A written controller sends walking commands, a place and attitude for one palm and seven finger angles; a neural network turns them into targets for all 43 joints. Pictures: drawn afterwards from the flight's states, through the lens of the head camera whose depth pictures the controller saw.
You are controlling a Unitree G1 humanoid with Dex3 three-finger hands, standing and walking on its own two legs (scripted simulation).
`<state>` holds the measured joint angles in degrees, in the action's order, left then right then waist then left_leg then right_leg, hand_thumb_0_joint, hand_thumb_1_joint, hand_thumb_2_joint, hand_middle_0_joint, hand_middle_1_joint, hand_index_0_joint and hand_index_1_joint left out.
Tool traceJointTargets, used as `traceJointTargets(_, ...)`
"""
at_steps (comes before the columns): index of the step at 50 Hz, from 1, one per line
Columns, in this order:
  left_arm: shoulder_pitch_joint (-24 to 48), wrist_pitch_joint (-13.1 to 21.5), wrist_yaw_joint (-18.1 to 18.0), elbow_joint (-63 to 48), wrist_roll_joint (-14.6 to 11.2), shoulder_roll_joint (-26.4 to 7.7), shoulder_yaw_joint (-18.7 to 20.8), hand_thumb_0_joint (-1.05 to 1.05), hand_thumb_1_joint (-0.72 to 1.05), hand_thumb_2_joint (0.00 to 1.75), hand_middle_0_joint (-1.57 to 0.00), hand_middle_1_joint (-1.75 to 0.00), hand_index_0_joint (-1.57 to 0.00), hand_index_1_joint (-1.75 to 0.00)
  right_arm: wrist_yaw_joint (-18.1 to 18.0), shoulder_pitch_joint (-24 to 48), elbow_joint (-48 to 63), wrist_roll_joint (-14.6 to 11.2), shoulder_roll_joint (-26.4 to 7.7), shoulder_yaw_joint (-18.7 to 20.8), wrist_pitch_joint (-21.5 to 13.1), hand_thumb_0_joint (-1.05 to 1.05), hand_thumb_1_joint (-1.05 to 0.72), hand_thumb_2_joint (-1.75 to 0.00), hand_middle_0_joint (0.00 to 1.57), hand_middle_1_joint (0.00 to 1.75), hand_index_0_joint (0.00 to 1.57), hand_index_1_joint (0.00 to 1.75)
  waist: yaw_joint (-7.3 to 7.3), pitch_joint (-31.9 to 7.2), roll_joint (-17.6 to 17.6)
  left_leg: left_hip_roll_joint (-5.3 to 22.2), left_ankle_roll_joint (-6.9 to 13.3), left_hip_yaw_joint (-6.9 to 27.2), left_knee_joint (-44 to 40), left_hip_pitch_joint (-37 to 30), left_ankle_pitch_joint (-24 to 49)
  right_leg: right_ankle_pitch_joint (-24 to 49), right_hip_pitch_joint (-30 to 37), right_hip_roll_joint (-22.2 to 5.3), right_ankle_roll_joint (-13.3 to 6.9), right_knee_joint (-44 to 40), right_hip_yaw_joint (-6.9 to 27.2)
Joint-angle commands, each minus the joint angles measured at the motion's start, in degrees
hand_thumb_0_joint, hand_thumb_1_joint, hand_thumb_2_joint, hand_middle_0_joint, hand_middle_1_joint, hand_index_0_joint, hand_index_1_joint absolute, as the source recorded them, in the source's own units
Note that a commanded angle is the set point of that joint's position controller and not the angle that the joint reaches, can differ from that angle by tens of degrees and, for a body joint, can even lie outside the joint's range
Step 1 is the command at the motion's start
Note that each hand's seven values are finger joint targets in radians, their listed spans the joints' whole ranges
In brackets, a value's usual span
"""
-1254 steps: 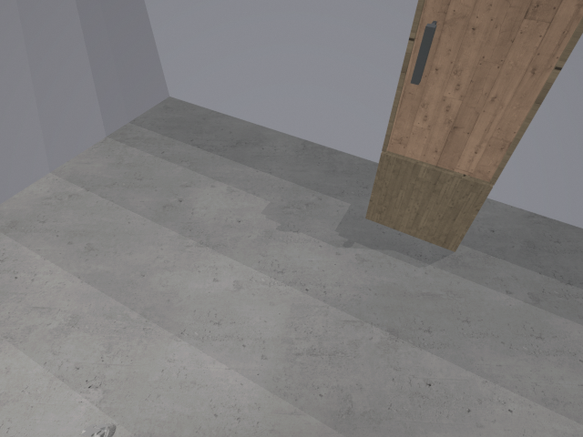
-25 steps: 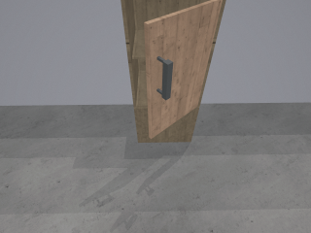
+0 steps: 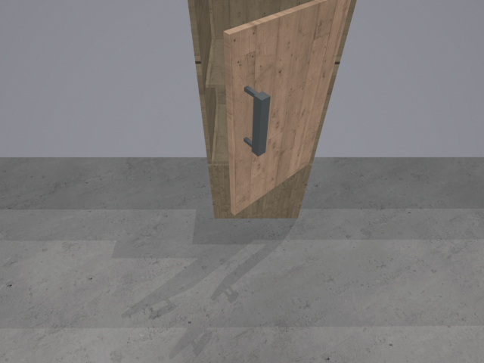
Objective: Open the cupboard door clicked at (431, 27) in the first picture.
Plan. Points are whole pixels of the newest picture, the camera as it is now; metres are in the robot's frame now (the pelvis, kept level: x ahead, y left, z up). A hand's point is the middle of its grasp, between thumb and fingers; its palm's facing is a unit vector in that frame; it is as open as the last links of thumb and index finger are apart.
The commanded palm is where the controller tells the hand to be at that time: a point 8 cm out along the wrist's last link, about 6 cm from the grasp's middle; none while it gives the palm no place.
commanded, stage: look to check the result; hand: left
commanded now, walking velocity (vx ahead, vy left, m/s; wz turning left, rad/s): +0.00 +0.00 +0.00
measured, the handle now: (254, 121) +0.62 +0.01 +0.04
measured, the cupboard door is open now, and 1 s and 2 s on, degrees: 40 40 40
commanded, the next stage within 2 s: walk to a spot facing it in 0.24 s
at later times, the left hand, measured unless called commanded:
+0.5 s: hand out of the picture +0.01 +0.16 -0.18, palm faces +0.03 -0.98 -0.19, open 7.4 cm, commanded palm none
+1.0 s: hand out of the picture +0.11 +0.16 -0.16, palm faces -0.20 -0.93 -0.31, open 7.4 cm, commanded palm none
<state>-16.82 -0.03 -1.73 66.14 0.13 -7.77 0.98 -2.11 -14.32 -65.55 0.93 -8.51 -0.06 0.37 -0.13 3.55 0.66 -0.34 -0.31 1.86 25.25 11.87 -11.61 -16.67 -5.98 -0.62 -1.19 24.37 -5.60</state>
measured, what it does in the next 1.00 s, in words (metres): lifts its left foot, turning right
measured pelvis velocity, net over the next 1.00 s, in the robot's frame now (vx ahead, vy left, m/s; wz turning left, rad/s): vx -0.01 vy -0.04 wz -0.28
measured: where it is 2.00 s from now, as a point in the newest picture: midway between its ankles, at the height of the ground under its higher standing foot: outside the picture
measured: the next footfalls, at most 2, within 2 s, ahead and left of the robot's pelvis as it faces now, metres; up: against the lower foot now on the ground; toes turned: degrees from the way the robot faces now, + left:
left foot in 1.36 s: +0.11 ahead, +0.09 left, +0.00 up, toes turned -31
right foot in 1.74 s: -0.04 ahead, -0.15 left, +0.00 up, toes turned -47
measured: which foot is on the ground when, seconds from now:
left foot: down 0.00-0.88, up 0.90-1.00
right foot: down 0.00-1.00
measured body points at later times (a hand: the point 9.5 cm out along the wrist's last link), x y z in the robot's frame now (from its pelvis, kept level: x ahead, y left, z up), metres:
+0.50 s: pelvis +0.01 -0.01 +0.00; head +0.03 -0.01 +0.45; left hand +0.01 +0.22 -0.16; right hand +0.01 -0.23 -0.17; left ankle +0.02 +0.12 -0.74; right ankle -0.04 -0.10 -0.74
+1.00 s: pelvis -0.01 -0.04 -0.01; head +0.03 -0.08 +0.43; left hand +0.12 +0.21 -0.14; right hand -0.01 -0.30 -0.18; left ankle +0.00 +0.12 -0.68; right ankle -0.04 -0.11 -0.74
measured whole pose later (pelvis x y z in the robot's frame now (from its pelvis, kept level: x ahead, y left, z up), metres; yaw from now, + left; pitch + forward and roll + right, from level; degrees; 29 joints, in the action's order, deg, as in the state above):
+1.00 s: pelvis -0.01 -0.04 -0.01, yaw -16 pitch +0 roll +2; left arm -10.7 -1.6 -0.4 54.2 1.3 -12.1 4.8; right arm -1.7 -8.4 -55.9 1.0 -13.8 4.2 3.5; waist 1.0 6.7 2.4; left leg 3.9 -2.7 -1.9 60.3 24.7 -27.4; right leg -20.0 -16.2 2.1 -3.8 36.2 0.1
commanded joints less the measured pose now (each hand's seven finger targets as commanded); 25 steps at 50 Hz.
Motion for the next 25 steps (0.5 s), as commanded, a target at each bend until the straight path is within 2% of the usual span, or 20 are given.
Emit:
traceJointTargets(1, -4.5, 0.8, -0.3, -1.4, 0.1, -5.9, 1.2, 0.00, 0.90, 0.90, -0.20, -0.30, -0.20, -0.30, -0.4, -3.1, 1.1, 0.1, -5.0, 0.7, -0.5, 0.00, -0.90, -0.90, 0.20, 0.30, 0.20, 0.30, 0.22, 1.1, -1.3, 4.5, 2.2, 3.2, -3.1, -0.4, 10.0, 7.0, -2.9, -5.9, -1.3, -6.3, 5.0)
traceJointTargets(8, -4.3, 0.8, -0.4, -1.3, 0.1, -5.9, 1.2, 0.00, 0.90, 0.90, -0.20, -0.30, -0.20, -0.30, -0.6, -2.8, 0.9, 0.2, -5.1, 0.6, -0.7, 0.00, -0.90, -0.90, 0.20, 0.30, 0.20, 0.30, 0.23, 0.4, 0.0, 4.7, 2.2, 3.4, -3.5, -1.1, 12.1, 9.6, -1.7, -5.9, -1.2, -5.8, 5.0)
traceJointTargets(13, -3.9, 0.7, -0.4, -1.5, 0.1, -5.9, 1.2, 0.00, 0.90, 0.90, -0.20, -0.30, -0.20, -0.30, -0.6, -2.9, 0.8, 0.2, -5.3, 0.5, -0.7, 0.00, -0.90, -0.90, 0.20, 0.30, 0.20, 0.30, 0.19, 1.6, -0.2, 4.7, 2.1, 3.4, -3.9, -0.4, 11.5, 8.6, -1.7, -5.9, -1.2, -6.2, 4.9)
traceJointTargets(18, -3.8, 0.9, -0.3, -1.6, 0.1, -6.2, 1.3, 0.00, 0.90, 0.90, -0.20, -0.30, -0.20, -0.30, -0.6, -2.7, 0.8, 0.2, -5.3, 0.5, -0.8, 0.00, -0.90, -0.90, 0.20, 0.30, 0.20, 0.30, 0.28, 0.6, -1.2, 4.7, 2.1, 3.2, -3.8, -1.3, 12.3, 10.3, -1.1, -6.0, -1.2, -6.1, 4.9)
traceJointTargets(21, -3.8, 0.3, -0.4, -2.2, 0.3, -6.2, 1.8, 0.00, 0.90, 0.90, -0.20, -0.30, -0.20, -0.30, -1.0, -3.3, 1.0, 0.1, -5.2, 1.1, -0.2, 0.00, -0.90, -0.90, 0.20, 0.30, 0.20, 0.30, 0.08, 0.7, -1.4, 5.4, 1.9, 1.3, -1.6, -2.1, 11.8, 14.0, -2.7, -5.9, -1.5, -5.1, 6.4)
traceJointTargets(25, -2.0, -0.9, 0.0, -4.6, 0.6, -8.2, 3.7, 0.00, 0.90, 0.90, -0.20, -0.30, -0.20, -0.30, -1.5, -3.1, 2.7, 0.3, -6.6, 2.6, 0.6, 0.00, -0.90, -0.90, 0.20, 0.30, 0.20, 0.30, -0.26, 0.3, -1.7, 6.4, 1.4, -1.5, 1.8, 0.1, 9.0, 17.3, -4.0, -6.3, -2.6, -1.4, 8.8)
